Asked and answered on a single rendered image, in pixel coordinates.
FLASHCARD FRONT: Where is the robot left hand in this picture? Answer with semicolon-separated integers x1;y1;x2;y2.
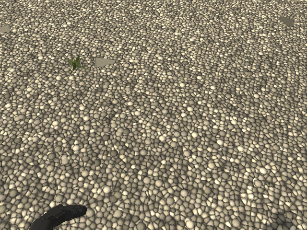
29;204;87;230

